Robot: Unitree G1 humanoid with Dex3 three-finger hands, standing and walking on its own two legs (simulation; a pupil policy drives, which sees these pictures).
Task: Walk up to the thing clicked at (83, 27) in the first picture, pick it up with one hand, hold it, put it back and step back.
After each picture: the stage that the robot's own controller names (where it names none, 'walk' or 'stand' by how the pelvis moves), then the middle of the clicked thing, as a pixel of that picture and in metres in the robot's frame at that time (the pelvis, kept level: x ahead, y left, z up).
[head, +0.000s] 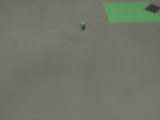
stand; (82, 26) +1.72 +0.05 -0.72
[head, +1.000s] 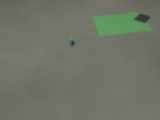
walk; (71, 42) +1.57 +0.31 -0.71
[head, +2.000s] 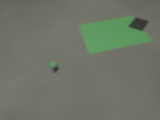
walk; (53, 67) +0.99 +0.41 -0.72
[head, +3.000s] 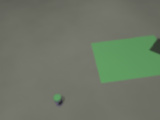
walk; (58, 100) +0.62 +0.31 -0.71
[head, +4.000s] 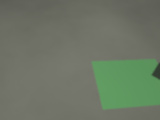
stand; out of the picture +0.41 +0.18 -0.70
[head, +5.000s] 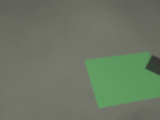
stand; out of the picture +0.37 +0.22 -0.72
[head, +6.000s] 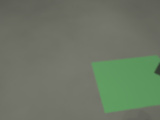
stand; out of the picture +0.34 +0.20 -0.72
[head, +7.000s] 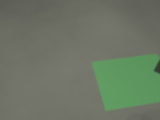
stand; out of the picture +0.37 +0.20 -0.73
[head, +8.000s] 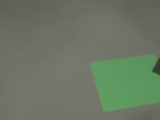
stand; out of the picture +0.36 +0.22 -0.73
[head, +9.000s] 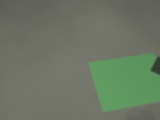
stand; out of the picture +0.34 +0.22 -0.73
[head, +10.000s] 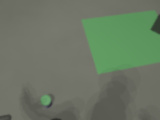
go down; (46, 101) +0.38 +0.22 -0.58
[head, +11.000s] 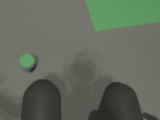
go down; (28, 64) +0.43 +0.25 -0.31
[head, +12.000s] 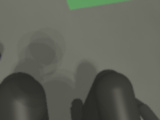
close in; out of the picture +0.41 +0.28 -0.26
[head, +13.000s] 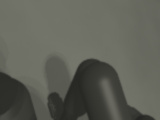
close; out of the picture +0.41 +0.31 -0.22
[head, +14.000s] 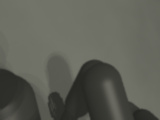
close; out of the picture +0.39 +0.30 -0.22
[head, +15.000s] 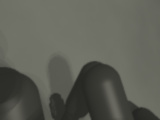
lift; out of the picture +0.37 +0.28 -0.23
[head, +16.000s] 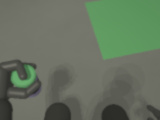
lift; (28, 82) +0.32 +0.20 -0.01
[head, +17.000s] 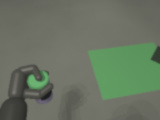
hold; (41, 88) +0.32 +0.17 +0.01
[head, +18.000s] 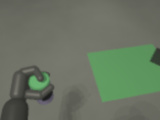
hold; (42, 89) +0.33 +0.17 +0.01
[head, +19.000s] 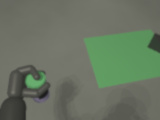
crouch; (38, 87) +0.34 +0.18 -0.04
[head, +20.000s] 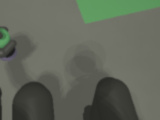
lower; (3, 45) +0.45 +0.25 -0.11
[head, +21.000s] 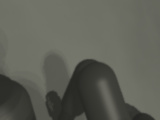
lower; out of the picture +0.41 +0.31 -0.23
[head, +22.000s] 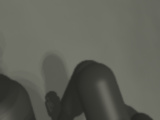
lower; out of the picture +0.41 +0.31 -0.23
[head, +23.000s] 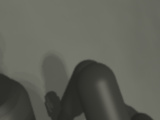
lower; out of the picture +0.41 +0.32 -0.23
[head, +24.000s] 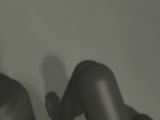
lower; out of the picture +0.40 +0.31 -0.23
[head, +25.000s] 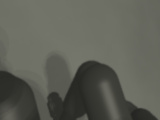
open; out of the picture +0.39 +0.29 -0.23
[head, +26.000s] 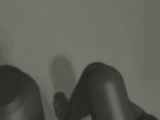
stand; out of the picture +0.39 +0.29 -0.23
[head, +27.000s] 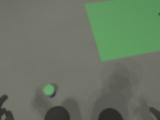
walk; (50, 91) +0.40 +0.21 -0.53
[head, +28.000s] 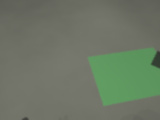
stand; out of the picture +0.36 +0.19 -0.67
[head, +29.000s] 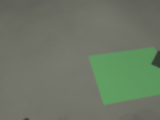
stand; out of the picture +0.37 +0.19 -0.67
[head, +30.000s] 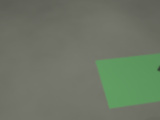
stand; out of the picture +0.38 +0.17 -0.72
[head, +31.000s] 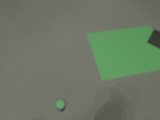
walk; (60, 106) +0.43 +0.13 -0.71
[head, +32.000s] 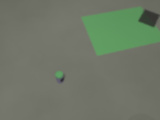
walk; (59, 77) +0.67 +0.22 -0.69
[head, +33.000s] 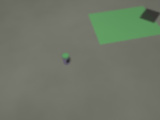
stand; (66, 58) +0.98 +0.24 -0.70
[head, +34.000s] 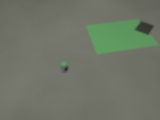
stand; (64, 67) +1.00 +0.23 -0.72
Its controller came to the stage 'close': yes
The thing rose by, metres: 0.71
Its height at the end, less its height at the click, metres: +0.00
